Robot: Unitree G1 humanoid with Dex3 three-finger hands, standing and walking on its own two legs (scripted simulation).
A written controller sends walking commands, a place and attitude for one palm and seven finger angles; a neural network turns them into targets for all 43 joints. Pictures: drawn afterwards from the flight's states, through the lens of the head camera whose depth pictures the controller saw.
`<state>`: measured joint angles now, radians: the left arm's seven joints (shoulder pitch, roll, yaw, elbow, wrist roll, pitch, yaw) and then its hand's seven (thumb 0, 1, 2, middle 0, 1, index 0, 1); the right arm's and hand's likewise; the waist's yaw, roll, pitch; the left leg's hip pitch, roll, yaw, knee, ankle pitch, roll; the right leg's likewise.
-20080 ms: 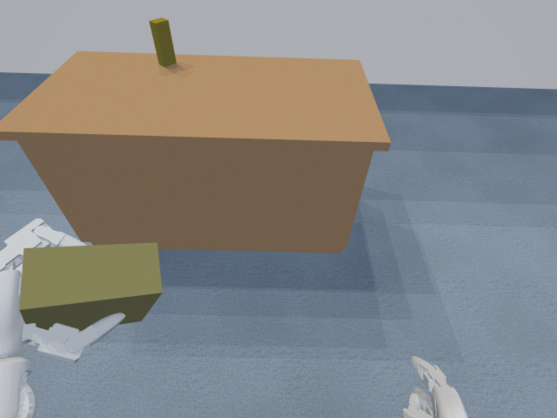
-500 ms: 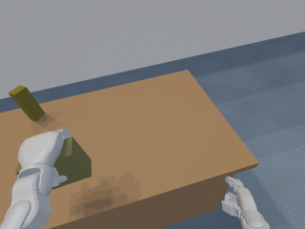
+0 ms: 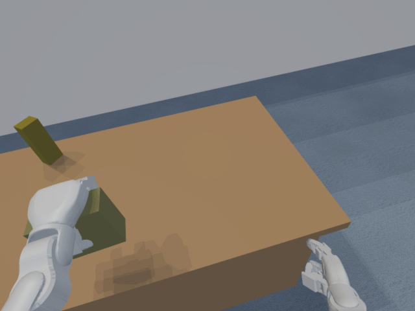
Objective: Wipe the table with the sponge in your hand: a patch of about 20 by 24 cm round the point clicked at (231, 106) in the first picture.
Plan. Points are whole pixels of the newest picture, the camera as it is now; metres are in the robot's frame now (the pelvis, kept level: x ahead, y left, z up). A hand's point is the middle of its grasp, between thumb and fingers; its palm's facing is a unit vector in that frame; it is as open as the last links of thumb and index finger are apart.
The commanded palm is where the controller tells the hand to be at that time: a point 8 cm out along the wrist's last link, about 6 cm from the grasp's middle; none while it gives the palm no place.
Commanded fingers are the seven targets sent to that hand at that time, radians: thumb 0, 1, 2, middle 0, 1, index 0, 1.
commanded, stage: move the sponge above the wiping area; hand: left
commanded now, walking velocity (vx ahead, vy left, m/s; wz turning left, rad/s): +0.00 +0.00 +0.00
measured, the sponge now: (86, 230) +0.22 +0.29 +0.05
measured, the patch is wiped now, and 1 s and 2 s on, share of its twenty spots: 0.00 0.00 0.00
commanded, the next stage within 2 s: none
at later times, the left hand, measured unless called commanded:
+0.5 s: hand (76, 225) +0.22 +0.30 +0.07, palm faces -0.03 -0.09 -1.00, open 9.8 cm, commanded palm +0.20 +0.29 +0.13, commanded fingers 0.00 0.10 1.30 -1.20 -1.60 -1.20 -1.60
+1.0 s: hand (85, 225) +0.23 +0.30 +0.05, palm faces -0.06 -0.09 -0.99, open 9.8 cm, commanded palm +0.21 +0.29 +0.11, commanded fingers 0.00 0.10 1.30 -1.20 -1.60 -1.20 -1.60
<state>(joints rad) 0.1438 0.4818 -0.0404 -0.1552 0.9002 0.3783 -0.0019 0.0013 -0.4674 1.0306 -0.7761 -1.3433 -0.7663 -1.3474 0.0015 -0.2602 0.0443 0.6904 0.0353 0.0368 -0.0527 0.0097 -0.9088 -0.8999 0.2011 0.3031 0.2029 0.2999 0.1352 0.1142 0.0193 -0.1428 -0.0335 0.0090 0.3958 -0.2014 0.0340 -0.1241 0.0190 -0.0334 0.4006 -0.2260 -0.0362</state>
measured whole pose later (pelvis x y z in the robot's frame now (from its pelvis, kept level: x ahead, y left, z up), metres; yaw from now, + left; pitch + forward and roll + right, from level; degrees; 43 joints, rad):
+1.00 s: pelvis +0.00 +0.00 +0.00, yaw +1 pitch -1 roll +0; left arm 0.09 0.44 -0.06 0.05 0.94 0.31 0.06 0.00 -0.47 1.03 -0.78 -1.34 -0.77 -1.35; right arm 0.04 -0.26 0.02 0.71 0.04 0.01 -0.07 0.01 -0.91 -0.90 0.20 0.30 0.20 0.30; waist 0.13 0.09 0.00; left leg -0.19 -0.03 0.00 0.42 -0.21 0.03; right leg -0.16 0.02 -0.04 0.42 -0.24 -0.04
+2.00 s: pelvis +0.01 +0.00 +0.00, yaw +0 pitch +1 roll +0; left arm 0.07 0.41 -0.06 0.18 0.96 0.27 0.18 0.00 -0.47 1.03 -0.78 -1.34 -0.77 -1.35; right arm 0.06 -0.25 -0.01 0.73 0.05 0.02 -0.05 0.01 -0.91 -0.90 0.20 0.30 0.20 0.30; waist 0.12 0.08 -0.03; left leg -0.24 -0.04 0.00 0.46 -0.24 0.04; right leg -0.21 0.02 -0.04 0.45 -0.25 -0.03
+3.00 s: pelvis +0.00 +0.01 +0.00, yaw +1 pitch +1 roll -1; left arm 0.03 0.40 -0.06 0.27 0.98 0.24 0.19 0.00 -0.47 1.04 -0.77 -1.34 -0.77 -1.35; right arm 0.07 -0.24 -0.01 0.73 0.05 0.01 -0.06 0.01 -0.91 -0.90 0.20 0.30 0.20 0.30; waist 0.11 0.07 -0.03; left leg -0.27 -0.04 -0.01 0.48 -0.23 0.04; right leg -0.23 0.02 -0.04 0.45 -0.25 -0.03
